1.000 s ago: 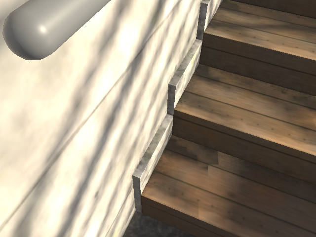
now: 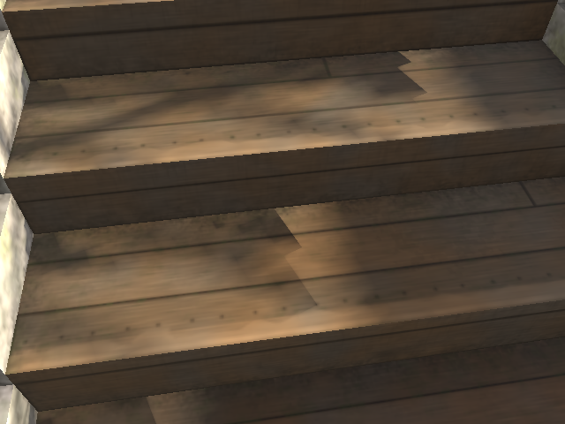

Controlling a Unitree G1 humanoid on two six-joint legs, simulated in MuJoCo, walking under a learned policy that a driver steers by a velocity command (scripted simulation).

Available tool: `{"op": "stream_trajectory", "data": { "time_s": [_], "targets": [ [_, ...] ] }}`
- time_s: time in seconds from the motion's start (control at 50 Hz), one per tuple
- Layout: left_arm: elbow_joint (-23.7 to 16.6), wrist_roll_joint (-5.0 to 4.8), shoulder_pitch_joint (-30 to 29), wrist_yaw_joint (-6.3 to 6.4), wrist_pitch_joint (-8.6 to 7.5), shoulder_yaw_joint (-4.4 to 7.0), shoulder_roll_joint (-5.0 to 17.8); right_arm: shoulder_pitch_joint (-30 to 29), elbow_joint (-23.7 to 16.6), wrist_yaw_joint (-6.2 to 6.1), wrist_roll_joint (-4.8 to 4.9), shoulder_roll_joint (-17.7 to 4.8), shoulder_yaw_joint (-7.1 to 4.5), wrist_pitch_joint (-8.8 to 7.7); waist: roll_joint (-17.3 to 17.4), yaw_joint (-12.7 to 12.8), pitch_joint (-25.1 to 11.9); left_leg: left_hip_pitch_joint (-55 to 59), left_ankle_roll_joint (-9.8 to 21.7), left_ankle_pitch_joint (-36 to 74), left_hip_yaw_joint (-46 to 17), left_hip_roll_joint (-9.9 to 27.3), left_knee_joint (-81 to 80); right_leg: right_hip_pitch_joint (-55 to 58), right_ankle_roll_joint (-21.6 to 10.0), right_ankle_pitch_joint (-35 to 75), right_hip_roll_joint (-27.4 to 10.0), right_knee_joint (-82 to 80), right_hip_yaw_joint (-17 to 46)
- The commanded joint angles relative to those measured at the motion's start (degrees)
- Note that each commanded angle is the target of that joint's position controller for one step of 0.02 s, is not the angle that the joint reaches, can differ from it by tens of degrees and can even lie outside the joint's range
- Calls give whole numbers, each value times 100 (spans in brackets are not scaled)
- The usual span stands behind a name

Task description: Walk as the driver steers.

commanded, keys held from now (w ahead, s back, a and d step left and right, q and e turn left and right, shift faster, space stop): w+e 0.12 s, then w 0.16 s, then w+q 0.32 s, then q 0.40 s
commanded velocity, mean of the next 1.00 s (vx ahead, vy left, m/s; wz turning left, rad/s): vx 0.39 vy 0.00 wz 0.09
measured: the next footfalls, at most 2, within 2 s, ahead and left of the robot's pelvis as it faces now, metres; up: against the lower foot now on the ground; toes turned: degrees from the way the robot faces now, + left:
right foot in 0.36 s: +0.38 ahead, -0.30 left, +0.17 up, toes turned -16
left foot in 0.92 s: +0.69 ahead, -0.15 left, +0.34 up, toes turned +3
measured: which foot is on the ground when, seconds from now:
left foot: down 0.00-0.36, up 0.38-0.90, down 0.92-1.00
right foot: up 0.00-0.34, down 0.36-0.96, up 0.98-1.00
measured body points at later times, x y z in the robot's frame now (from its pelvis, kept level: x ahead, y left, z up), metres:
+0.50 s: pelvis +0.28 -0.18 +0.09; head +0.30 -0.21 +0.54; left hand +0.47 +0.03 +0.00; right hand +0.30 -0.45 -0.05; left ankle +0.15 +0.01 -0.42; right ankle +0.34 -0.29 -0.57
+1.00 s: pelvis +0.54 -0.22 +0.22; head +0.54 -0.24 +0.67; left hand +0.56 +0.03 +0.09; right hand +0.74 -0.43 +0.11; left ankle +0.64 -0.15 -0.40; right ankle +0.38 -0.33 -0.43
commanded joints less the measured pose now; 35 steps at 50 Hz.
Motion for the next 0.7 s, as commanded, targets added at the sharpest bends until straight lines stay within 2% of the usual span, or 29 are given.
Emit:
{"op": "stream_trajectory", "data": {
  "time_s": [0.02, 0.04, 0.06, 0.08, 0.1, 0.14, 0.18, 0.22, 0.24, 0.26, 0.28, 0.3, 0.32, 0.34, 0.36, 0.38, 0.4, 0.42, 0.44, 0.46, 0.48, 0.5, 0.52, 0.56, 0.58, 0.62, 0.64, 0.68, 0.7],
  "targets": [
    [-342, 37, 544, -7, 66, -40, 93, 277, -13, 24, -89, -482, -145, 64, 223, 140, 516, 23, 986, -810, -1439, 1727, -1379, -1642, 197, 443, -591, 1603, 97],
    [-546, -21, 252, 46, 146, -116, -35, 409, -4, 60, -91, -540, -144, 26, 396, 84, 578, -16, 1035, -778, -1148, 1790, -1463, -2002, 240, 520, -642, 2034, 41],
    [-813, -27, -150, 93, 120, -230, -151, 528, 94, 41, -67, -406, -146, -19, 632, 9, 535, 259, 1051, -828, -1070, 1849, -1432, -2690, 247, 634, -832, 2034, 111],
    [-925, -40, -325, 172, 124, -274, -257, 837, 216, 28, 1, -462, -181, -46, 599, -76, 593, 371, 1079, -885, -1020, 1953, -1445, -3146, 258, 688, -879, 1990, 122],
    [-910, -89, -556, 209, 103, -315, -350, 1221, 423, 27, -31, -310, -152, -78, 711, -258, 605, 629, 1069, -725, -1009, 1988, -1404, -3667, 302, 434, -804, 2483, -26],
    [-1164, -76, -720, 261, 127, -437, -599, 1472, 613, 18, -38, -403, -147, -93, 809, -222, 619, 1156, 1075, -101, -1094, 2356, -1505, -4613, 268, 45, -846, 3378, 168],
    [-1532, 43, -1543, 218, 70, -580, -706, 1679, 686, -1, 28, -412, -109, -96, 701, -370, 902, 1772, 753, -868, -845, 2340, -1751, -5607, 154, -219, -1064, 2727, 259],
    [-1695, 107, -1886, 88, -49, -777, -964, 1806, 936, -94, 25, -306, -40, -9, 858, -344, 900, 2089, 530, -406, -503, 2375, -1789, -6130, 71, -515, -1253, 2662, 231],
    [-1901, 130, -2065, -10, -122, -857, -908, 1574, 931, -154, 116, -236, 6, 69, 888, -206, 887, 1614, 431, -198, -50, 1921, -1978, -5560, 122, -395, -1471, 1459, -193],
    [-2139, 171, -2111, -147, -145, -880, -828, 1531, 917, -203, 136, -412, -4, 149, 765, -67, 637, 855, 472, 92, 123, 1849, -2380, -4262, 24, 363, -1723, 443, -481],
    [-2306, 50, -2263, -296, -141, -1023, -970, 1165, 809, -150, 157, -697, -14, 189, 742, 135, 520, -796, 697, 849, 250, 1926, -3471, -1650, -302, 584, -1722, -1146, -1024],
    [-2082, 93, -2132, -315, -169, -784, -518, 1496, 985, -36, 230, -804, -1, 103, 604, 74, 239, -1060, 898, 3210, 264, 1787, -3138, 190, -456, 534, -1106, -1406, -1983],
    [-1897, 64, -1290, -271, -243, -542, -277, 1591, 1108, 104, 208, -1174, 4, -30, 1159, 596, -678, -235, 915, 7319, 341, 1903, -1958, 1387, -746, 236, -674, -1411, -1985],
    [-1538, -13, 138, -258, -209, -227, 303, 1616, 1170, 201, 135, -1596, -43, -87, 1734, 1498, -1921, 714, 625, 9142, 53, 1858, -618, 2506, -963, 645, -383, -2286, -1453],
    [-1178, 130, 1027, -207, -86, 43, 898, 1505, 1157, 221, 252, -1712, -123, -192, 1676, 1932, -2392, 705, 267, 8417, -476, 1773, 939, 3581, -1051, 848, -447, -3641, -125],
    [-529, 283, 1534, -123, -48, 222, 1839, 2032, 839, 396, 79, -467, 133, -369, -2390, 1032, -3251, -937, -170, 864, -738, 313, 3798, 4803, -1966, 1764, -2489, -5752, 3770],
    [-299, 410, 1688, -31, 99, 158, 1094, 1884, 615, 610, 68, -633, -173, -543, -1439, 1036, -3707, -1034, -118, -97, -1713, -311, 6579, 4068, -1235, 1213, -2906, -6923, 4764],
    [-129, 504, 831, -66, 118, 169, 1182, 1356, 415, 548, 19, -36, -127, -444, -1440, 565, -2634, -1941, -104, 199, -1850, -245, 7726, 2924, -909, -976, -2886, -7221, 4242],
    [24, 517, 99, -96, 99, 36, 685, 978, 213, 515, -123, 276, -68, -304, -837, 174, -1278, -2481, -28, 725, -1181, 243, 7692, 1953, -922, -2169, -2614, -6949, 3313],
    [331, 475, -182, -81, 25, -92, 97, 464, 49, 467, -282, 589, 13, -181, -713, 37, -193, -2955, 121, 1270, -954, 486, 7607, 1038, -907, -1894, -2351, -6342, 2169],
    [339, 473, 69, -442, -292, -361, -293, 254, 17, 742, -227, 495, 144, -286, -918, 447, 211, -3167, 538, 1383, -1622, 249, 8583, 296, -1153, -530, -2170, -5758, 1388],
    [705, 596, 111, -525, -309, -378, -489, 330, -12, 862, -62, 683, 212, -278, -496, 160, -86, -3365, 880, 1348, -1712, 120, 8856, 395, -1142, 187, -2287, -6109, 1327],
    [933, 673, 139, -550, -339, -441, -673, 488, -16, 906, -8, 766, 235, -288, -180, -138, -165, -3779, 1091, 1750, -1820, 113, 8989, 353, -993, 327, -2455, -6455, 1363],
    [1343, 733, 145, -549, -480, -448, -546, 270, -142, 900, -48, 488, 190, -197, -63, -380, -306, -4812, 1348, 1802, -1796, 61, 8994, 871, -988, 240, -2328, -6868, 821],
    [1303, 763, -154, -551, -496, -409, -373, 211, -199, 892, 26, 322, 149, -172, -69, -517, -347, -4800, 1265, 1702, -1558, 126, 8741, 853, -823, 392, -2273, -7163, 264],
    [1374, 846, -566, -433, -583, -432, -347, -24, -123, 967, 76, 220, 134, -120, -14, -731, -417, -4389, 1241, 2098, -908, 97, 8303, 509, -525, 1123, -1717, -7717, -902],
    [1581, 887, -81, -387, -610, -390, -225, -157, -34, 1041, 67, 290, 172, -58, -434, -493, -423, -4795, 1164, 1537, -654, 1, 9606, 869, -788, 2052, -1891, -7766, -981],
    [1958, 1018, 500, -344, -610, -438, -218, -653, -192, 968, 137, 338, 234, -84, 29, -328, -500, -5857, 1264, 861, -774, -78, 9806, 1927, -779, 3610, -1831, -7511, -1391],
    [2193, 1091, 946, -335, -609, -519, -238, -945, -304, 897, 156, 335, 316, -85, -52, -202, -525, -6550, 1301, 343, -772, -104, 10152, 2733, -849, 4094, -2000, -7589, -1219]
  ]
}}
